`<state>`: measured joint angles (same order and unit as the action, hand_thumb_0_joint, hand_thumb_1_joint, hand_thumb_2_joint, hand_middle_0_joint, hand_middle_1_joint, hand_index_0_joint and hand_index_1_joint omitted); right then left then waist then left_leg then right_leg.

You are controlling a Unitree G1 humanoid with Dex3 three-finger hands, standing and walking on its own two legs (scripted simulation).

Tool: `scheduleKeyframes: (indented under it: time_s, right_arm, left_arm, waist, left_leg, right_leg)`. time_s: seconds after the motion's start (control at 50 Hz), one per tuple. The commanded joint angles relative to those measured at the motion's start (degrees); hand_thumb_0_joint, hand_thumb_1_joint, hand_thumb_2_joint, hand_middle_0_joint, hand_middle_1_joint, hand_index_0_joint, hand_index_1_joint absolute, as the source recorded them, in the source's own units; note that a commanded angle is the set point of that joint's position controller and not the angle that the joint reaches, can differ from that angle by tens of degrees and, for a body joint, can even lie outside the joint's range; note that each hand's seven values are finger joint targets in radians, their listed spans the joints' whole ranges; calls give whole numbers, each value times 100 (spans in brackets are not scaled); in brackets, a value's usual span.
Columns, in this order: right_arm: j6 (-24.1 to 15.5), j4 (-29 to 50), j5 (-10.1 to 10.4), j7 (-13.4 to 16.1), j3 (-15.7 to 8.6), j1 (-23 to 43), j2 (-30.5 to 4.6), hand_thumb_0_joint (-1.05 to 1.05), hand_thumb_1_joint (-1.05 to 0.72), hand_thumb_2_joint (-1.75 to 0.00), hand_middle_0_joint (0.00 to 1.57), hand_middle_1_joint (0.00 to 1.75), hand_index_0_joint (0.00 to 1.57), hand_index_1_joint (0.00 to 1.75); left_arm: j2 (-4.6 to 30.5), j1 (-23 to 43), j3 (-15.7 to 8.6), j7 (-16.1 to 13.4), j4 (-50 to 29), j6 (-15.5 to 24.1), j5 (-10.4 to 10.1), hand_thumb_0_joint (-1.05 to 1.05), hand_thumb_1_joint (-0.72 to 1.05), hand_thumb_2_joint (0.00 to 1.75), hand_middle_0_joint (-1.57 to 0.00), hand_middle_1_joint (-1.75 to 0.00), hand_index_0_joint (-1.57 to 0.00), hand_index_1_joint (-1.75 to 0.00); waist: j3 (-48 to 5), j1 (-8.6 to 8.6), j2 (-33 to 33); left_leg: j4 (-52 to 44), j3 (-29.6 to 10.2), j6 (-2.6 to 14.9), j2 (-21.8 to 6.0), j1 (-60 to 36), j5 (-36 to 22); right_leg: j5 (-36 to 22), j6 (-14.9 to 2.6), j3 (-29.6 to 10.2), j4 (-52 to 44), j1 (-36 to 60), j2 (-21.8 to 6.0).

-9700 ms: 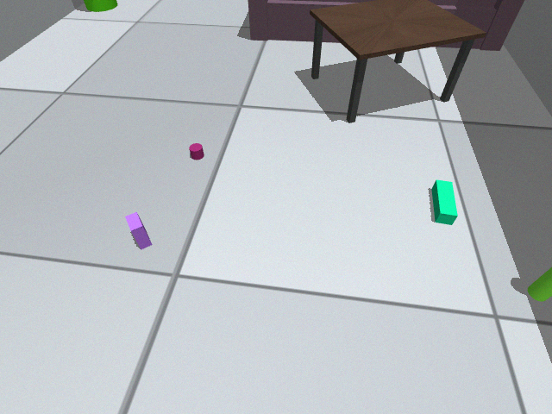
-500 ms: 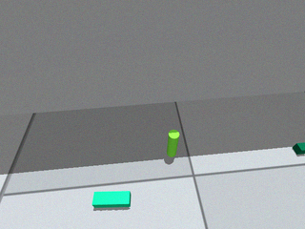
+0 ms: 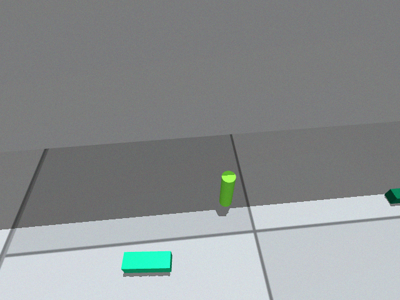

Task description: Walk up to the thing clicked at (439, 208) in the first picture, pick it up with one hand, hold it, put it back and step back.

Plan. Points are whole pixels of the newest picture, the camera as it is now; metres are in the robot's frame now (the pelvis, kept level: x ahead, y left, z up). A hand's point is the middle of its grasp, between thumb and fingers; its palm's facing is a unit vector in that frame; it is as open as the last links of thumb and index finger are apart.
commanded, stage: stand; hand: left
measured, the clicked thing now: (147, 262) +0.40 +0.28 -0.75
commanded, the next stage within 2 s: walk up in 0.82 s
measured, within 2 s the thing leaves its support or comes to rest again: neither
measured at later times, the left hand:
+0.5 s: hand out of the picture +0.06 +0.26 -0.16, palm faces -0.02 -0.94 -0.34, open 7.4 cm
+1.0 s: hand out of the picture +0.06 +0.25 -0.16, palm faces +0.02 -0.94 -0.33, open 7.4 cm
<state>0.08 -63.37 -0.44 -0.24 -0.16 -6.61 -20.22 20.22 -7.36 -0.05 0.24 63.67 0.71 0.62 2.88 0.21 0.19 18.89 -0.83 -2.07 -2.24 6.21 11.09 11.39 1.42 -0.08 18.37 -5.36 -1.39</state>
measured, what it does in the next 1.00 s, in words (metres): stands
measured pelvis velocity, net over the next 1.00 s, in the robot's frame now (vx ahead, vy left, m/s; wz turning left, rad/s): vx -0.01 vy -0.01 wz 0.01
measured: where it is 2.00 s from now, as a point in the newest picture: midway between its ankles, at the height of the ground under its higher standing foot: outside the picture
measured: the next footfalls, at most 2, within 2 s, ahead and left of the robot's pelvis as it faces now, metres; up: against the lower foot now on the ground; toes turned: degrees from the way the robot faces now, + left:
none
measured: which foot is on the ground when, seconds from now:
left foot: down 0.00-1.00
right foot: down 0.00-1.00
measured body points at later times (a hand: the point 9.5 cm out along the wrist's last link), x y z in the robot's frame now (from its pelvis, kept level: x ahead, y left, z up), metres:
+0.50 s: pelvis +0.00 +0.00 +0.00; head +0.01 +0.00 +0.45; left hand +0.06 +0.30 -0.13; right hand +0.07 -0.30 -0.13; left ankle -0.01 +0.14 -0.75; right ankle -0.02 -0.13 -0.75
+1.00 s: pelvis -0.01 -0.01 +0.00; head +0.00 +0.00 +0.45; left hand +0.06 +0.30 -0.14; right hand +0.07 -0.31 -0.13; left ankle -0.01 +0.14 -0.75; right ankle -0.02 -0.13 -0.75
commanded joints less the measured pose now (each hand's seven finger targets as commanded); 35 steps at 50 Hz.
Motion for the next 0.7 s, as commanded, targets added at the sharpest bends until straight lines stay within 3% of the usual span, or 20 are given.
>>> scheduleKeyframes:
  time_s: [0.0,0.26,0.46,0.68]
  right_arm:
    - [-137,316,-1,57,-233,126,-1205,0,-90,-90,20,30,20,30]
    - [-140,313,-8,51,-252,151,-1227,0,-90,-90,20,30,20,30]
    - [-161,306,-14,55,-253,86,-1227,0,-90,-90,20,30,20,30]
    - [-148,329,-11,61,-259,116,-1234,0,-90,-90,20,30,20,30]
  left_arm:
    - [1237,126,-237,-91,-309,120,0,0,90,90,-20,-30,-20,-30]
    - [1249,120,-235,-84,-315,101,11,0,90,90,-20,-30,-20,-30]
    - [1249,151,-241,-87,-325,107,-11,0,90,90,-20,-30,-20,-30]
    - [1254,109,-243,-90,-312,100,1,0,90,90,-20,-30,-20,-30]
  waist:
    - [-376,-13,14]
    - [-350,-6,3]
    - [-427,-21,39]
    - [-379,-8,8]
  left_leg:
    - [-163,-327,286,-510,-114,-1104]
    - [-244,-367,284,-529,-94,-828]
    - [-217,-349,281,-535,-96,-1151]
    - [-172,-320,302,-526,-132,-1003]
  right_leg:
    - [-1232,-193,-378,-238,0,-616]
    - [-817,-223,-378,-250,-71,-605]
    - [-1149,-228,-381,-156,59,-626]
    - [-1139,-223,-409,-218,-8,-630]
